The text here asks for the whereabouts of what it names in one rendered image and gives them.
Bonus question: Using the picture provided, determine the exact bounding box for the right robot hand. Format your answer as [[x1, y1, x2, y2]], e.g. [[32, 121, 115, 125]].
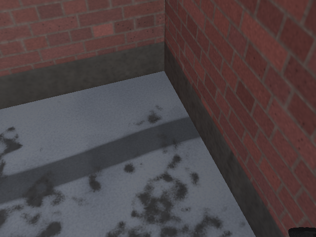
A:
[[288, 227, 316, 237]]

